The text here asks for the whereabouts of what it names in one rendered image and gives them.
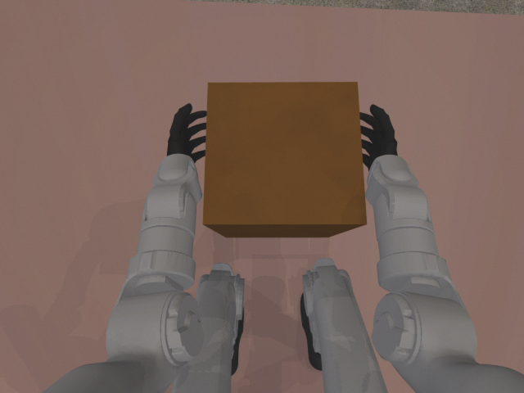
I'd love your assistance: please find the robot left thigh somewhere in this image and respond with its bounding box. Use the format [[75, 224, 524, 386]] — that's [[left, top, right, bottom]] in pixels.
[[170, 270, 245, 393]]

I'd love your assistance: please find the robot left hand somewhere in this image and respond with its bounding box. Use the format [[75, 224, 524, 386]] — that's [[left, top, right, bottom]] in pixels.
[[167, 103, 207, 163]]

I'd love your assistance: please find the robot right forearm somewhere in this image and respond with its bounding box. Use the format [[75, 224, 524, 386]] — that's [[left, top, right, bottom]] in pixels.
[[365, 155, 477, 352]]

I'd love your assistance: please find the robot left upper arm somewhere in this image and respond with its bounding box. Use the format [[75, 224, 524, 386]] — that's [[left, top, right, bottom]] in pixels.
[[42, 290, 205, 393]]

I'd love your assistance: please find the carton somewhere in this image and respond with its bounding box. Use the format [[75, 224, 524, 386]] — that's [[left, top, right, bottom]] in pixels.
[[203, 82, 367, 237]]

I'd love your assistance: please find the robot left forearm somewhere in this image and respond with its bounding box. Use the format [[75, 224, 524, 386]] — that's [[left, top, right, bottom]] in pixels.
[[106, 154, 202, 354]]

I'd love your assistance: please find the robot right upper arm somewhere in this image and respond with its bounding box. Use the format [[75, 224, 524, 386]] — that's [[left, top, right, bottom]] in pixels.
[[371, 291, 524, 393]]

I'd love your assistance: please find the robot right hand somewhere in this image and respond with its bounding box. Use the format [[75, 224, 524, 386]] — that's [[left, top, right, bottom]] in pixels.
[[359, 104, 398, 172]]

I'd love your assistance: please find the robot left foot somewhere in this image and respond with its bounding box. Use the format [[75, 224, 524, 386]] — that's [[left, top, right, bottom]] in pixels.
[[231, 307, 244, 376]]

